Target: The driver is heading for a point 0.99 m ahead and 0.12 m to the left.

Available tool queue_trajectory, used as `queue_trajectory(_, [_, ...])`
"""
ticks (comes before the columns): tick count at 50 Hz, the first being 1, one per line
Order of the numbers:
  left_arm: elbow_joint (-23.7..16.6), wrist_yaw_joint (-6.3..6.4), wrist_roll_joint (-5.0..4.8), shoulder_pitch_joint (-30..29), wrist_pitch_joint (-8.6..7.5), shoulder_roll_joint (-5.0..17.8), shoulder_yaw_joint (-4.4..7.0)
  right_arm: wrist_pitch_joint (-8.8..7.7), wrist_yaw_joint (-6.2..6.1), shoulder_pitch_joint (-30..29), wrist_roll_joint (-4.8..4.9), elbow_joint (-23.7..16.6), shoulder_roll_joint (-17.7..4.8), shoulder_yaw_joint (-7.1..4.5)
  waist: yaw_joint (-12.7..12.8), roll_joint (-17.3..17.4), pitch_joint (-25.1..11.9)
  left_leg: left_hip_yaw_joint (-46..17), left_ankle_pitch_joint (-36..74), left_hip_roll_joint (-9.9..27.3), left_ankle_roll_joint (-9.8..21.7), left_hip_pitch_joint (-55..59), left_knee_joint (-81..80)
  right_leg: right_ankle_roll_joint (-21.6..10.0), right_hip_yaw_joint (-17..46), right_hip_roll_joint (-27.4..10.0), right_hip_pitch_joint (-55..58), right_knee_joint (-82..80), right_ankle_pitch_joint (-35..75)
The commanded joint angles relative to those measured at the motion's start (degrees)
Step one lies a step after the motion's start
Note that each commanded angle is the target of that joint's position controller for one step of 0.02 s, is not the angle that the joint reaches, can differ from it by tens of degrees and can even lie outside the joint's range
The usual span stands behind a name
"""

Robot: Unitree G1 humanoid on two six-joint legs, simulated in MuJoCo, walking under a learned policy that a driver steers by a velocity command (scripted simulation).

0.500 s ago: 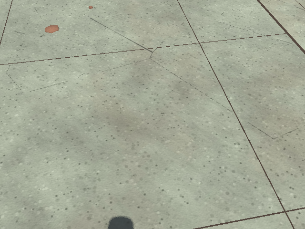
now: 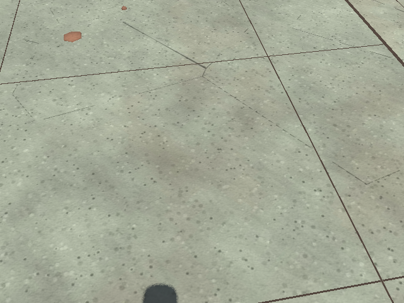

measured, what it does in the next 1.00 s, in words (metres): walks ahead: right foot, then left foot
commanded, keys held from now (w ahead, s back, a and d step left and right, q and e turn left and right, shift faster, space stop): no key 0.12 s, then w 0.88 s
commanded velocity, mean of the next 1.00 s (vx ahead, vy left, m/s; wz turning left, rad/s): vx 0.32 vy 0.00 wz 0.00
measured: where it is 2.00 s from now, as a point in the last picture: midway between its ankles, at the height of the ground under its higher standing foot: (210, 211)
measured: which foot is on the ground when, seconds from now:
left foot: down 0.00-0.42, up 0.44-0.88, down 0.90-1.00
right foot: down 0.00-0.18, up 0.20-0.40, down 0.42-0.92, up 0.94-1.00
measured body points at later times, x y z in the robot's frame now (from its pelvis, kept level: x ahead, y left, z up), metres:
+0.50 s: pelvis +0.09 -0.05 +0.00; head +0.09 -0.07 +0.44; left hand +0.12 +0.22 -0.14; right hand +0.08 -0.32 -0.16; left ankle -0.02 +0.09 -0.68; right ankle +0.07 -0.14 -0.74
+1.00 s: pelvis +0.36 -0.01 -0.02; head +0.39 -0.01 +0.43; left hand +0.32 +0.25 -0.16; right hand +0.53 -0.26 -0.13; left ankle +0.45 +0.07 -0.74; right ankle +0.16 -0.15 -0.64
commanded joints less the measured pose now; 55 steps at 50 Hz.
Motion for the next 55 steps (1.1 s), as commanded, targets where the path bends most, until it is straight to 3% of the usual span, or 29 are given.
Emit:
queue_trajectory(1, [-1.0,0.22,-0.01,1.2,-0.35,5.9,0.76,-0.35,-0.15,3.4,0.03,-1.1,-5.8,-0.97,0.0,0.5,0.4,-2.9,6.8,3.2,0.5,-4.7,-6.4,-2.0,-0.1,-0.9,2.8,-2.6,8.7])
queue_trajectory(6, [-0.4,0.30,-0.04,1.8,-0.34,5.6,0.57,-0.34,-0.14,4.4,0.06,-0.9,-5.5,-0.93,0.0,0.5,0.5,-2.9,7.3,3.1,0.6,-4.6,-6.5,-1.9,-0.2,-0.9,2.5,-2.6,8.6])
queue_trajectory(8, [0.1,0.40,-0.18,2.7,-0.24,4.5,0.29,-0.09,-0.42,5.8,0.32,-0.2,-6.1,-1.24,-0.3,2.2,0.2,-4.1,-8.5,3.2,1.7,-4.5,-8.9,-2.0,-3.1,1.6,1.3,-0.1,-2.9])
queue_trajectory(9, [-0.3,0.40,-0.41,2.1,-0.45,4.8,0.40,0.07,-0.71,5.9,0.80,-0.6,-8.4,-2.01,-0.9,4.9,1.7,-7.7,-19.0,5.2,3.8,-5.0,-11.1,-2.1,-5.6,3.5,-2.3,4.1,-10.7])
queue_trajectory(11, [-2.8,-0.21,-0.57,-1.8,-2.09,4.8,0.26,-0.22,-1.09,7.9,1.42,-1.0,-12.2,-3.47,-2.6,10.0,6.2,-22.2,-31.4,16.2,10.2,-5.1,-18.4,-2.9,-6.9,1.5,-11.9,14.9,-12.7])
queue_trajectory(13, [-4.3,-1.24,-1.18,-4.0,-3.95,5.1,0.50,-1.37,-1.07,7.9,0.83,-1.6,-11.7,-3.90,-2.8,8.8,9.5,-28.3,-25.6,21.8,13.6,-2.6,-20.8,-4.0,-4.6,-2.9,-20.3,23.7,-14.6])
queue_trajectory(16, [-5.1,-2.45,-1.92,-3.9,-5.98,4.9,0.74,-2.15,-0.58,6.4,1.84,-3.1,-10.2,-4.00,-1.6,5.9,7.7,-20.7,-14.5,18.7,10.5,2.4,-18.7,-5.3,-5.0,-5.1,-20.4,16.3,-14.1])
queue_trajectory(18, [-3.9,-2.92,-1.95,-1.0,-6.61,4.1,0.96,-1.78,-0.31,5.0,2.33,-3.7,-11.2,-4.28,0.5,6.4,5.0,-12.9,-9.8,14.0,8.5,-3.2,-15.5,-4.8,-9.5,-1.9,-6.9,6.2,-6.8])
queue_trajectory(20, [0.1,-2.90,-1.85,8.6,-6.16,4.8,1.99,-1.49,-0.06,4.7,2.25,-4.3,-11.0,-4.11,4.2,5.0,1.7,-9.0,-6.8,10.4,7.3,-11.8,-9.1,-3.6,-12.5,2.3,9.6,1.9,0.1])
queue_trajectory(21, [1.1,-2.63,-1.87,13.9,-5.96,6.4,2.71,-1.92,0.13,3.2,1.97,-5.1,-9.4,-3.49,7.0,1.5,0.2,-5.5,-1.1,7.8,5.3,-16.4,0.3,-4.8,-7.0,-0.9,16.5,-0.8,-1.7])
queue_trajectory(22, [1.6,-2.08,-1.52,21.1,-5.93,11.8,3.88,-2.64,0.52,1.8,1.02,-7.0,-4.7,-2.17,8.7,-12.7,-3.2,2.0,-4.4,2.0,1.1,-25.4,22.2,-10.1,14.1,-14.6,23.4,-9.4,-9.9])
queue_trajectory(23, [2.2,-2.99,-0.56,24.4,-6.79,14.3,3.88,-3.72,0.36,1.6,1.97,-8.9,-3.4,-2.14,8.3,-18.0,-4.8,-2.5,-15.0,-2.0,0.8,-34.2,36.7,-17.5,35.9,-23.1,25.0,-17.4,-18.8])
queue_trajectory(24, [0.6,-3.31,-0.42,17.8,-7.77,11.1,2.64,-4.58,0.55,0.7,3.29,-9.4,-6.5,-2.78,5.2,-9.2,0.5,-6.7,-11.8,2.5,2.3,-39.3,44.1,-17.5,33.8,-23.6,21.1,-17.4,-22.4])
queue_trajectory(25, [-1.3,-3.67,-0.57,12.9,-8.28,8.1,1.75,-5.18,1.07,-0.2,3.60,-9.5,-7.6,-3.02,3.6,-6.2,3.3,-6.8,-5.3,5.1,3.6,-40.3,44.8,-15.2,26.1,-20.7,17.7,-17.6,-19.9])
queue_trajectory(26, [-2.6,-4.11,-0.44,9.5,-8.39,7.4,1.26,-5.47,1.13,-0.1,2.90,-9.0,-7.7,-3.33,2.1,-4.2,3.9,-5.8,-0.2,7.0,3.8,-39.0,42.7,-13.5,19.9,-18.1,15.3,-18.2,-13.6])
queue_trajectory(29, [-2.8,-3.89,0.00,10.9,-7.55,5.4,0.31,-4.80,1.80,-1.1,1.69,-9.0,-7.5,-4.07,1.3,-5.2,3.5,-2.8,6.9,9.1,2.2,-34.2,35.9,-11.1,6.7,-12.5,12.4,-18.8,6.1])
queue_trajectory(32, [-2.5,-2.73,0.21,13.9,-6.94,7.3,0.44,-4.07,1.97,-7.0,1.33,-11.5,-5.6,-3.68,2.1,-3.2,4.1,-0.7,10.9,8.8,-0.4,-36.5,29.0,-12.4,2.4,-12.0,12.2,-19.6,17.4])
queue_trajectory(36, [-3.2,-1.73,0.04,15.8,-6.47,8.5,0.59,-4.30,2.48,-17.6,1.56,-15.4,-3.9,-2.56,4.4,-3.4,5.6,2.2,19.3,6.3,-1.1,-31.3,12.5,-12.0,-1.8,-10.4,9.1,-21.9,17.1])
queue_trajectory(40, [-2.4,-1.48,-0.88,18.6,-6.05,8.6,1.09,-4.65,3.65,-22.8,2.01,-17.9,-4.6,-2.39,4.1,-3.6,6.9,1.6,20.2,5.0,1.0,-30.0,5.1,-11.9,-2.8,-13.3,15.1,-20.8,20.1])
queue_trajectory(43, [-3.2,-1.32,-0.53,16.6,-5.26,10.4,2.02,-5.03,4.15,-18.4,1.91,-17.6,-7.7,-3.68,-0.2,-5.7,1.7,2.6,15.4,2.1,3.8,-21.9,4.0,-10.2,-3.9,-14.8,21.1,-12.5,40.4])
queue_trajectory(45, [-4.3,-1.43,0.20,14.6,-4.23,10.3,2.02,-4.61,3.49,-2.5,2.13,-13.0,-11.9,-6.07,-8.4,-6.7,-8.6,4.2,14.5,-0.5,6.6,-0.8,4.0,-7.9,-6.5,-11.7,17.3,7.0,52.3])
queue_trajectory(46, [-5.7,-1.62,1.07,15.4,-4.25,8.1,1.07,-4.21,2.80,7.6,1.36,-10.8,-15.7,-7.07,-10.9,-0.6,-16.5,-8.8,11.7,10.4,10.1,18.1,5.7,-6.6,-7.7,-8.4,2.7,25.1,33.4])
queue_trajectory(47, [-5.3,-2.69,0.40,24.2,-5.60,-1.6,-1.36,-4.17,3.40,10.6,0.66,-9.2,-17.8,-7.31,-5.1,16.1,-26.2,-39.4,-4.7,23.9,19.9,35.2,-3.3,-3.6,-4.2,3.7,-17.9,45.5,-15.0])
queue_trajectory(48, [-5.4,-3.08,-1.24,18.9,-7.40,4.8,0.03,-4.31,3.42,8.6,0.88,-9.3,-12.2,-5.79,-7.2,10.5,-22.1,-44.1,-9.0,22.1,17.1,31.5,-10.1,-5.2,3.0,1.7,-23.9,52.3,-19.5])
queue_trajectory(49, [-8.0,-3.18,-2.86,12.6,-8.42,8.2,1.05,-4.69,3.25,2.6,1.01,-10.1,-10.5,-5.19,-5.7,8.5,-12.1,-34.8,-5.2,20.9,14.6,22.5,-11.3,-6.1,1.1,-1.2,-27.9,53.2,-15.0])
queue_trajectory(50, [-8.9,-2.66,-2.75,9.2,-8.88,8.6,1.13,-5.11,3.35,-2.8,0.78,-11.2,-9.3,-4.72,-3.6,1.9,-7.4,-27.3,2.9,19.2,13.4,12.5,-13.0,-6.2,-0.2,-4.4,-25.3,50.4,-9.2])
queue_trajectory(51, [-9.0,-2.18,-1.95,8.1,-8.63,8.3,1.66,-5.49,3.63,-5.4,0.14,-11.4,-8.0,-4.41,-1.6,0.3,-4.6,-21.6,9.4,17.3,12.7,5.0,-14.4,-6.0,-0.9,-6.5,-22.6,47.3,-6.0])
queue_trajectory(53, [-8.7,-1.94,-1.38,10.8,-7.03,5.8,1.78,-5.81,4.06,-6.3,-0.29,-10.6,-5.8,-3.79,1.5,2.8,-3.8,-15.3,12.1,14.3,12.2,-1.6,-17.5,-5.7,-0.7,-8.7,-17.0,43.3,-3.7])
queue_trajectory(55, [-9.3,-1.70,-1.19,9.9,-5.90,4.8,1.82,-5.94,3.70,-4.5,0.16,-9.2,-6.8,-3.92,2.1,3.4,-1.6,-11.9,13.2,13.7,12.9,-4.9,-19.9,-4.8,-1.7,-9.6,-18.0,39.1,-2.9])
